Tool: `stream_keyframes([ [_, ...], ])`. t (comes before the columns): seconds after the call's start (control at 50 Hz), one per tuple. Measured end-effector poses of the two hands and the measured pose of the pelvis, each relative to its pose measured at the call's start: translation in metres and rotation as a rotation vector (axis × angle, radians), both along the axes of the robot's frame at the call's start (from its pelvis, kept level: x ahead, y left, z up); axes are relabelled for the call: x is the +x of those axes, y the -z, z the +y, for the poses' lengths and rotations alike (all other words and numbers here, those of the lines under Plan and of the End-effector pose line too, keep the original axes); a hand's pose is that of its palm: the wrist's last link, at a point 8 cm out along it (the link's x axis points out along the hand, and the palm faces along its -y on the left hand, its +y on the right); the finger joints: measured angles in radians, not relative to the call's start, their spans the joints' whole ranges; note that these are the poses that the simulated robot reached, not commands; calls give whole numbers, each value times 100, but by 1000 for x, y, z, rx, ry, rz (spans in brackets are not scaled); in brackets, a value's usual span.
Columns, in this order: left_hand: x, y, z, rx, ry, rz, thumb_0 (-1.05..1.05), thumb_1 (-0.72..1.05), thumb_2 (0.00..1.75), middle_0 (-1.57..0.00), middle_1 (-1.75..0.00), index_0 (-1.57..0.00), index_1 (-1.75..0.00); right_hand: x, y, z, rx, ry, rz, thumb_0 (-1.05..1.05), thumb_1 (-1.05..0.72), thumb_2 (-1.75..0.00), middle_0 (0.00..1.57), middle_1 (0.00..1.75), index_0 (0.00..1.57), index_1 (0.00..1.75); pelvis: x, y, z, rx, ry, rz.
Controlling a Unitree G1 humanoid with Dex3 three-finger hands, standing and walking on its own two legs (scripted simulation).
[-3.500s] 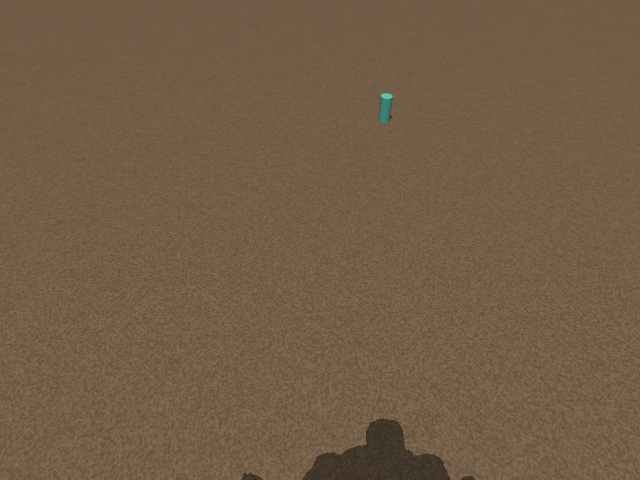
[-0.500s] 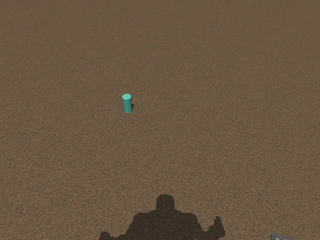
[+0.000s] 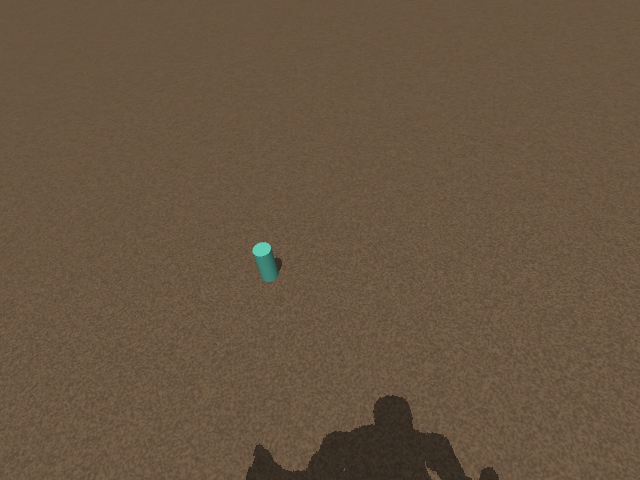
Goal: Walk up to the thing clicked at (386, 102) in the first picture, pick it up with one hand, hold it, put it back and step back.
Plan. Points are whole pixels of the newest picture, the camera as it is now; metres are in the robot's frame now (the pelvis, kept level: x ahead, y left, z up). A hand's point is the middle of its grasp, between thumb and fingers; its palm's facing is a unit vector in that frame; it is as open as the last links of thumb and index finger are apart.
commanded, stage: walk up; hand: left
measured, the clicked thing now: (266, 262) +0.99 +0.33 -0.69
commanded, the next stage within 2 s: none
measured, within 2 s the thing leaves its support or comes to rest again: neither
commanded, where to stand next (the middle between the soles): +0.65 +0.09 m, yaw -1 degrees
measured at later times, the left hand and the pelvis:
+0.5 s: hand (123, 466) +0.19 +0.34 -0.16, palm faces -0.02 -0.95 -0.32, open 7.4 cm; pelvis +0.18 +0.07 +0.00, yaw +2 degrees
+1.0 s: hand (178, 306) +0.44 +0.31 -0.13, palm faces -0.05 -0.91 -0.40, open 7.4 cm; pelvis +0.35 +0.05 -0.01, yaw -1 degrees
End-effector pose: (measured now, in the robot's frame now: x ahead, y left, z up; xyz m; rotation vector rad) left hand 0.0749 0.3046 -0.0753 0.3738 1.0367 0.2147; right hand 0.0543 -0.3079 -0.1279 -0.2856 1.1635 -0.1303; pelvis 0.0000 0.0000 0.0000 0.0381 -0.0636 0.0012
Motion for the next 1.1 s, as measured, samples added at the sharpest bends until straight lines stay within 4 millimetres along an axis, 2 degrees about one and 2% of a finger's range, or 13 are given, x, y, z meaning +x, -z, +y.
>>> stream_keyframes([
  [0.08, -4, -1, 6, 11, -28, 65, 1, 90, 90, -20, -30, -21, -30, 50, -11, -2, -1, -16, -66, 0, -90, -90, 20, 30, 20, 30, 26, -5, 0, -20, 2, -6],
  [0.2, 5, 8, 23, 5, -71, 109, 1, 90, 90, -20, -30, -21, -30, 105, -20, 5, -27, -56, -54, 0, -91, -90, 20, 30, 20, 30, 68, -3, 9, -57, -23, -2],
  [0.32, 31, 35, 53, -26, -116, 142, 1, 90, 90, -20, -30, -21, -30, 171, -25, 32, -63, -106, -51, 0, -90, -90, 20, 30, 20, 30, 119, 10, 32, -92, -46, 10],
  [0.38, 51, 53, 69, -43, -121, 182, 1, 90, 90, -20, -30, -21, -30, 208, -30, 52, -83, -123, -84, 0, -90, -90, 20, 30, 20, 30, 144, 16, 47, -54, -42, 13],
  [0.42, 69, 58, 73, -61, -113, 206, 1, 91, 90, -20, -30, -20, -30, 226, -36, 63, -92, -126, -131, 0, -90, -90, 20, 30, 20, 30, 157, 15, 58, -61, -35, 11],
  [0.52, 125, 50, 82, -88, -53, 186, 1, 91, 90, -20, -30, -20, -30, 241, -53, 79, -98, -64, -152, 0, -90, -90, 20, 30, 20, 30, 190, 1, 72, -75, -28, 4],
  [0.64, 189, 40, 91, -82, -21, 135, 1, 91, 90, -20, -30, -20, -30, 243, -53, 80, -104, -12, -101, 0, -90, -90, 21, 30, 20, 30, 229, -4, 79, -53, -15, -6],
  [0.8, 275, 26, 81, -41, 40, 121, 1, 91, 90, -20, -29, -20, -30, 253, -27, 64, -71, 54, -10, 0, -90, -90, 21, 30, 20, 30, 284, 1, 71, -17, 11, 7],
  [0.9, 333, 24, 62, 5, 66, 61, 1, 91, 90, -20, -30, -20, -30, 278, 3, 48, -40, 73, 40, 0, -90, -90, 21, 30, 20, 30, 322, 16, 55, -34, 17, 6],
  [0.98, 358, 15, 51, 7, 57, 4, 1, 91, 90, -20, -30, -20, -30, 310, 7, 49, -17, 45, 52, 1, -90, -90, 20, 30, 20, 30, 343, 12, 48, -20, 21, -6],
  [1.1, 369, 6, 54, 3, 37, 25, 1, 90, 90, -20, -30, -21, -30, 363, -7, 48, -18, 28, -9, 0, -90, -90, 20, 30, 20, 30, 373, 1, 54, -31, 28, -11],
])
